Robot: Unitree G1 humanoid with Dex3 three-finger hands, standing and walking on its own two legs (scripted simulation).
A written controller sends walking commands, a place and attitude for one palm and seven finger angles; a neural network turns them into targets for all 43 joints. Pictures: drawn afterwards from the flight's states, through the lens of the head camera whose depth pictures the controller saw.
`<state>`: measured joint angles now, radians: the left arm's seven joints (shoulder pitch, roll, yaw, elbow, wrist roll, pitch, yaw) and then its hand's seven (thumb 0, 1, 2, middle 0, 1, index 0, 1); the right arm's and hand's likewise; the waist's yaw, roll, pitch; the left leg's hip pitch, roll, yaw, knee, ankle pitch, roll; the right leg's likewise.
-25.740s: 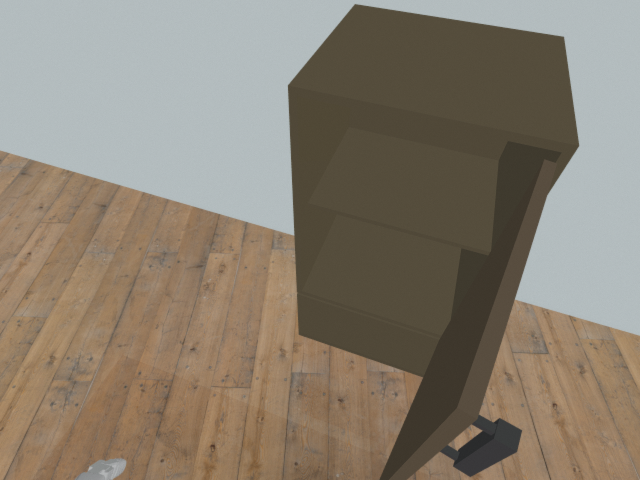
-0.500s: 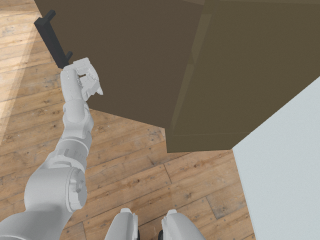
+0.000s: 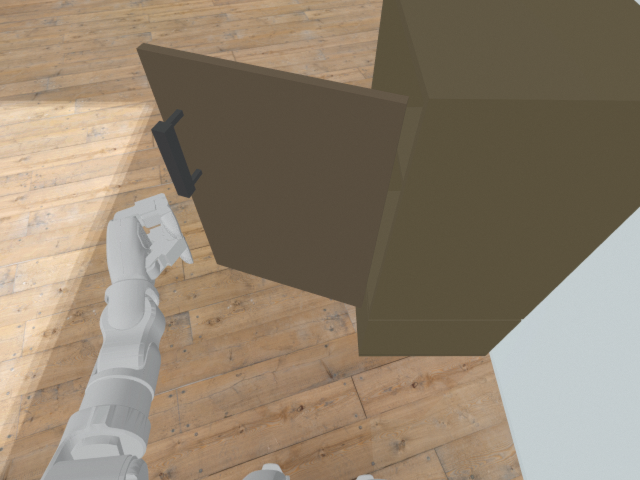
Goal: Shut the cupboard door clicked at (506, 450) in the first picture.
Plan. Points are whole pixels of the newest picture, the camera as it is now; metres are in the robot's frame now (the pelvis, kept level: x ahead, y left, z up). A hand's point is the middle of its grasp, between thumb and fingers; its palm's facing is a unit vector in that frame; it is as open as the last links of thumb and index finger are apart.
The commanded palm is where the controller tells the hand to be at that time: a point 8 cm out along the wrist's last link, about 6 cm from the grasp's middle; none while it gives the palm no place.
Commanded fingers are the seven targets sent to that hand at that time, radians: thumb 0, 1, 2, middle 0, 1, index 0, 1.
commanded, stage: draw the hand back to the body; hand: left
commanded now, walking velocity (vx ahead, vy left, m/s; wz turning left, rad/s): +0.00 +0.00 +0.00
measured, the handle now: (181, 154) +0.64 +0.24 +0.00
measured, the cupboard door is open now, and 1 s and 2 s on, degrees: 71 71 71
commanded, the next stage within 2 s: step back with the hand held close in 1.18 s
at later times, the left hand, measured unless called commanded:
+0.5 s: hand (45, 310) +0.26 +0.25 +0.15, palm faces +0.29 -0.92 -0.27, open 3.9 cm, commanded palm +0.21 +0.29 +0.18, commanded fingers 0.00 0.90 0.90 -0.58 -0.72 -0.58 -0.72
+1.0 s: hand out of the picture +0.18 +0.29 +0.21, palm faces +0.49 -0.77 -0.40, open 7.2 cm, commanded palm +0.13 +0.32 +0.23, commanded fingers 0.00 0.90 0.90 -0.20 -0.30 -0.20 -0.30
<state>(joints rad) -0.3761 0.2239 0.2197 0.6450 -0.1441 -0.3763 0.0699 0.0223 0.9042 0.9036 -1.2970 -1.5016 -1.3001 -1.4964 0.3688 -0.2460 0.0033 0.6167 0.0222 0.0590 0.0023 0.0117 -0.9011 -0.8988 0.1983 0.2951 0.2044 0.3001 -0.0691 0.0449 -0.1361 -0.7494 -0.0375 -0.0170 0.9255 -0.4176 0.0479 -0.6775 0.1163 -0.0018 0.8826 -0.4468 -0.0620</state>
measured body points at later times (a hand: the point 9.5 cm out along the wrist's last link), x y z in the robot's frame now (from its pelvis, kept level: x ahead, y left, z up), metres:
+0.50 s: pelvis +0.01 +0.02 +0.05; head +0.00 +0.00 +0.50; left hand +0.24 +0.30 +0.17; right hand +0.22 -0.17 -0.03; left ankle +0.02 +0.09 -0.69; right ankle -0.01 -0.08 -0.69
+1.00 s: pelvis +0.01 +0.02 +0.05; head -0.01 -0.01 +0.50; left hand +0.15 +0.33 +0.23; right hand +0.20 -0.20 -0.04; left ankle +0.02 +0.09 -0.69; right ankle -0.01 -0.08 -0.69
